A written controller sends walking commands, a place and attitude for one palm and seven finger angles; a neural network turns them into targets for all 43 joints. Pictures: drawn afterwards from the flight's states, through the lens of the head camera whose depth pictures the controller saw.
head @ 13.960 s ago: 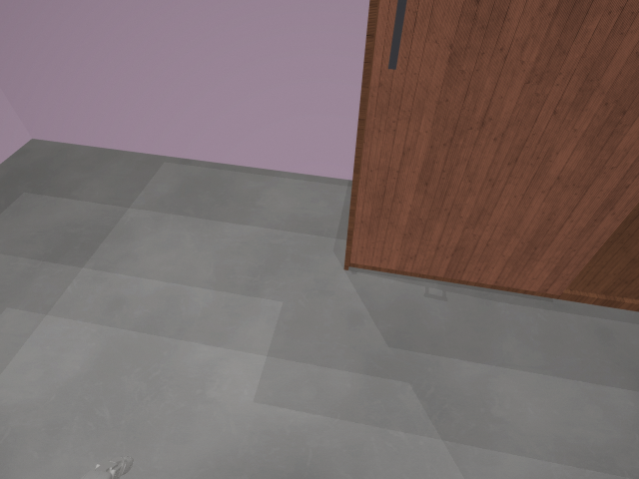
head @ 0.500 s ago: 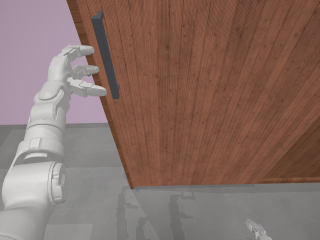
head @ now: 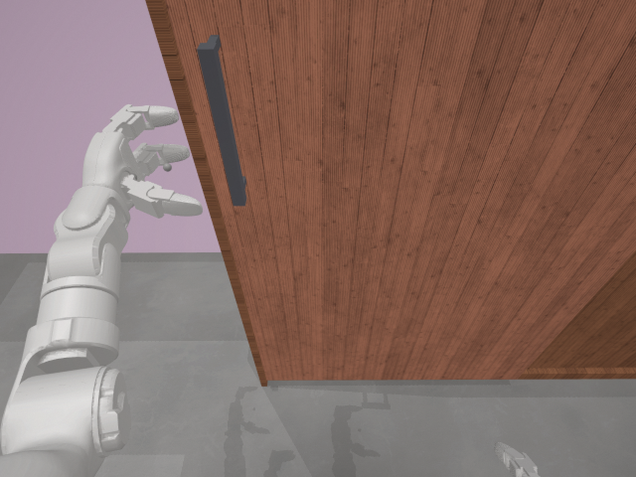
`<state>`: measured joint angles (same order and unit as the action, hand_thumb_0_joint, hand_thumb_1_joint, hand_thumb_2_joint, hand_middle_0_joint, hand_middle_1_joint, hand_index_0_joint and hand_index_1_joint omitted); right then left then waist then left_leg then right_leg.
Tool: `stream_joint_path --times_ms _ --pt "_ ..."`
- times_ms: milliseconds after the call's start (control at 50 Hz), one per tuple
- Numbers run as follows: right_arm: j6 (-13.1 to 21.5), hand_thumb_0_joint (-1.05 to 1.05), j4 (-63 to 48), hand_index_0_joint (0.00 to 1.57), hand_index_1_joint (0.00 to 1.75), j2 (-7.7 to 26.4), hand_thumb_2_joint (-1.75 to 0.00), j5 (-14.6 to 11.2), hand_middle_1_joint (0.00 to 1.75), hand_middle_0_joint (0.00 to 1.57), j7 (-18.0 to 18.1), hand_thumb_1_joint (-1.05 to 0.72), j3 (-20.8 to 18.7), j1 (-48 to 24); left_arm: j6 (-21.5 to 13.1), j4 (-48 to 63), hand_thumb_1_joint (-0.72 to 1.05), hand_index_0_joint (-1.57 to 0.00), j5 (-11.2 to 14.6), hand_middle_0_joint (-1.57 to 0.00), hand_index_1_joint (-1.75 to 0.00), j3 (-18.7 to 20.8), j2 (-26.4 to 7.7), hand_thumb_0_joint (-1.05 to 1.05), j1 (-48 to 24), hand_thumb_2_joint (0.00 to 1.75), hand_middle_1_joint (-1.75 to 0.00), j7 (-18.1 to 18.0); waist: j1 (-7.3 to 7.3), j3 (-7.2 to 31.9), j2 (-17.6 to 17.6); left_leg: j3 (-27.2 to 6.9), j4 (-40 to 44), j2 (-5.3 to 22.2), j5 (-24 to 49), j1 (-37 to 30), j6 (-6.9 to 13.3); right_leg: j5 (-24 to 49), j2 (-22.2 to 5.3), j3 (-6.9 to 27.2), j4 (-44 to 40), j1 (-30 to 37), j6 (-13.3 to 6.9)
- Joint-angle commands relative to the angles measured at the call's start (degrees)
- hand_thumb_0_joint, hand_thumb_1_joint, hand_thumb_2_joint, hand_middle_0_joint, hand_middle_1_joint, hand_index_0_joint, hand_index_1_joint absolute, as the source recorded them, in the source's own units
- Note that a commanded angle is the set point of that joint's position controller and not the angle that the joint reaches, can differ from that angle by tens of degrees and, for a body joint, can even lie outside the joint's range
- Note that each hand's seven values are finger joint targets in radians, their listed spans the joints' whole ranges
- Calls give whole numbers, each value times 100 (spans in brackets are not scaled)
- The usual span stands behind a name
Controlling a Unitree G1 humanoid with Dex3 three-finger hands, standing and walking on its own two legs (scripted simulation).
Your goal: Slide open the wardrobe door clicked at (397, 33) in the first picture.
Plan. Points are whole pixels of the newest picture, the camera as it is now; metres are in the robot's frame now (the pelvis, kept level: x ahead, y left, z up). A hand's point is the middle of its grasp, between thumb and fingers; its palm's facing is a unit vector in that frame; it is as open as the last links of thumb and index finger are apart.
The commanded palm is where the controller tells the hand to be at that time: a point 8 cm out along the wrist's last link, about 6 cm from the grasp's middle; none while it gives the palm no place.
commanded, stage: move the hooked fingers beside the handle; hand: left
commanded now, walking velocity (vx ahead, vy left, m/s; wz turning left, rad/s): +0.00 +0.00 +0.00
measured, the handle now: (228, 129) +0.51 +0.15 +0.19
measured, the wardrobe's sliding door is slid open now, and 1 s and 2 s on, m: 0.00 0.00 0.00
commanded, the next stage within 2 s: feel for the door with the fingertips in 1.06 s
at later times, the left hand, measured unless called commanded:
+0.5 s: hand (169, 152) +0.44 +0.21 +0.20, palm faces +0.08 -1.00 -0.01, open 14.0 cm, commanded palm +0.40 +0.25 +0.20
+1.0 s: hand (180, 150) +0.44 +0.19 +0.21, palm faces +0.07 -1.00 -0.02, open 14.0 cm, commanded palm +0.41 +0.24 +0.20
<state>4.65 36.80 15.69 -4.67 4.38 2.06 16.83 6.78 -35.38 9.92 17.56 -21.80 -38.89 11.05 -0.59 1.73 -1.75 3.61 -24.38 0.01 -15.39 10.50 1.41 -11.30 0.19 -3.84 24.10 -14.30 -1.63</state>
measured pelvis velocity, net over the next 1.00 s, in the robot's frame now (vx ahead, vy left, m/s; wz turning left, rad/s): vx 0.00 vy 0.00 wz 0.01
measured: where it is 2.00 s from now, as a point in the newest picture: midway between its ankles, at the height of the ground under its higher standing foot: outside the picture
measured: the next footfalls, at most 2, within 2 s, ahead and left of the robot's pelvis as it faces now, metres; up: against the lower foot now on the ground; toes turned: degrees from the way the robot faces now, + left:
none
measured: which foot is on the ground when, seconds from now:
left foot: down 0.00-1.00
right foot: down 0.00-1.00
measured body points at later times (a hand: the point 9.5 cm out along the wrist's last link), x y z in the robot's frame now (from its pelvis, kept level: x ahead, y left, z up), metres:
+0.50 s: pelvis +0.00 +0.00 +0.00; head +0.01 -0.01 +0.45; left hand +0.43 +0.26 +0.21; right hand +0.10 -0.25 -0.11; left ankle -0.03 +0.10 -0.74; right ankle +0.01 -0.10 -0.74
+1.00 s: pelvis +0.00 +0.00 +0.00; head +0.01 -0.01 +0.45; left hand +0.43 +0.25 +0.21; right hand +0.13 -0.25 -0.11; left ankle -0.03 +0.10 -0.74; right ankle +0.01 -0.10 -0.74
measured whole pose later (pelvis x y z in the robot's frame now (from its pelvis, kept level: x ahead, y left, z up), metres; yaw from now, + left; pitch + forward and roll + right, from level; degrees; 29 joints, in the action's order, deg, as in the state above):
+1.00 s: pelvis +0.00 +0.00 +0.00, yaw +1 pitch +3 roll +0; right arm 4.9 37.1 14.9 -4.4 4.9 3.3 15.4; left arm 5.7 -45.6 9.1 16.0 -22.8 -47.7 10.1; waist -1.4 2.0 -1.9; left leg 3.0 -24.8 -0.2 -14.9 12.4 1.3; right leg -11.0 0.0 -4.4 24.5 -16.0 -1.8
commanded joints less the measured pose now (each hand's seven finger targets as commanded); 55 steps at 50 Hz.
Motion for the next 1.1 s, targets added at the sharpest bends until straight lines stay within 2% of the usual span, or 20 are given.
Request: stream_joint_path --times_ms 0,20,80,100,160,220,240,320,400,420,500,540,580,680,740,800,920,960,1000,1080 --pt "277 0 -701 20 30 697 -90 7 30 20 115 -90 -179 -393 -377 1375 -50 -30 131 -30 -120 17 -1249 0 -3391 30 -120 -14 -169 1594 -137 -421 176 39 1542 -515 79 1423 -12 214 -157 597 -61" --pt "260 0 -694 20 30 724 -90 9 30 20 134 -90 -186 -380 -339 1177 -50 -30 149 -30 -120 45 -1280 0 -3257 30 -120 -1 -149 1562 71 -434 201 42 1468 -471 91 1327 -18 191 -181 631 -59" --pt "281 0 -617 20 30 702 -90 -9 30 20 157 -90 -139 -441 -173 769 -50 -30 154 -30 -120 -388 -778 0 -3591 30 -120 30 -262 1369 -35 -499 212 22 1263 -437 58 1121 -38 165 -179 338 -64" --pt "282 0 -589 20 30 697 -90 0 30 20 150 -90 -146 -393 -141 594 -50 -30 139 -30 -120 -310 -815 0 -3535 30 -120 4 -211 1392 -37 -522 202 20 1339 -421 37 1149 -37 147 -156 334 -82" --pt "229 0 -603 20 30 703 -90 25 30 20 125 -90 -125 -381 -165 308 -50 -30 106 -30 -120 -181 -946 0 -3492 30 -120 -75 -159 1490 158 -516 167 -5 1345 -285 39 1208 -59 163 -109 429 -78" --pt "185 0 -603 20 30 722 -90 64 30 20 108 -90 -134 -314 -368 149 -50 -30 28 -30 -120 177 -1392 0 -3503 30 -120 -192 -79 1601 363 -515 158 4 1356 -142 51 1231 -68 184 -76 606 -73" --pt "193 0 -662 20 30 701 -90 59 30 20 102 -90 -119 -353 -458 308 -50 -30 34 -30 -120 94 -1297 0 -3680 30 -120 -200 -102 1685 277 -481 136 -10 1380 -163 72 1324 -82 231 -48 645 -63" --pt "183 0 -692 20 30 712 -90 84 30 20 108 -90 -140 -247 -772 337 -50 -30 -65 -30 -120 487 -1878 0 -3622 30 -120 -199 6 2063 344 -424 98 8 1546 -130 97 1603 -92 292 30 1025 -49" --pt "227 0 -728 20 30 693 -90 63 30 20 99 -90 -159 -222 -855 689 -50 -30 -62 -30 -120 363 -1752 0 -3616 30 -120 -10 7 2214 -252 -375 81 15 1972 -369 72 2005 -70 305 52 1088 -89" --pt "208 0 -763 20 30 721 -90 54 30 20 97 -90 -181 -221 -816 621 -50 -30 -48 -30 -120 416 -1807 0 -3324 30 -120 49 46 2175 -196 -372 72 37 2059 -362 73 2015 -71 269 55 1098 -91" --pt "238 0 -711 20 30 763 -90 7 30 20 96 -90 -220 -170 -497 483 -50 -30 179 -30 -120 173 -1364 0 -2999 30 -120 289 -59 1752 67 -374 124 61 1830 -292 91 1854 -22 210 -40 824 -71" --pt "237 0 -763 20 30 772 -90 -12 30 20 84 -90 -224 -218 -406 713 -50 -30 232 -30 -120 142 -1312 0 -2819 30 -120 322 -5 1745 -29 -378 136 57 1876 -331 81 1801 -25 190 -40 827 -81" --pt "263 0 -726 20 30 754 -90 -15 30 20 74 -90 -226 -244 -350 946 -50 -30 257 -30 -120 -124 -1010 0 -3078 30 -120 280 -106 1593 -80 -415 148 57 1745 -374 69 1609 -11 163 -85 612 -76" --pt "271 0 -626 20 30 758 -90 27 30 20 93 -90 -227 -236 -338 1074 -50 -30 205 -30 -120 53 -1180 0 -3428 30 -120 -64 -139 1572 117 -472 171 41 1403 -315 74 1229 -2 180 -138 523 -54" --pt "241 0 -604 20 30 757 -90 61 30 20 122 -90 -197 -260 -428 999 -50 -30 62 -30 -120 395 -1680 0 -3560 30 -120 -258 -63 1676 48 -470 207 13 1302 -217 88 1124 -37 237 -135 700 -55" --pt "258 0 -595 20 30 683 -90 56 30 20 133 -90 -163 -294 -543 840 -50 -30 -69 -30 -120 179 -1518 0 -3745 30 -120 -292 -105 1756 -153 -425 169 11 1381 -300 82 1253 -48 262 -118 691 -59" --pt "218 0 -613 20 30 744 -90 45 30 20 139 -90 -167 -192 -499 59 -50 -30 -21 -30 -120 124 -1421 0 -3449 30 -120 -47 -119 1774 113 -408 139 20 1529 -223 89 1550 -60 231 -66 789 -69" --pt "228 0 -656 20 30 719 -90 21 30 20 118 -90 -150 -222 -434 3 -50 -30 36 -30 -120 -109 -1101 0 -3402 30 -120 47 -144 1665 84 -399 120 16 1535 -201 84 1591 -57 216 -51 657 -64" --pt "212 0 -636 20 30 762 -90 28 30 20 114 -90 -176 -153 -425 -111 -50 -30 68 -30 -120 108 -1335 0 -3311 30 -120 73 -127 1648 389 -391 103 27 1462 -82 98 1594 -53 227 -54 687 -44" --pt "202 0 -702 20 30 736 -90 35 30 20 102 -90 -192 -160 -592 357 -50 -30 68 -30 -120 213 -1501 0 -3581 30 -120 33 -106 1873 222 -380 46 10 1581 -155 115 1733 -60 270 5 799 -40"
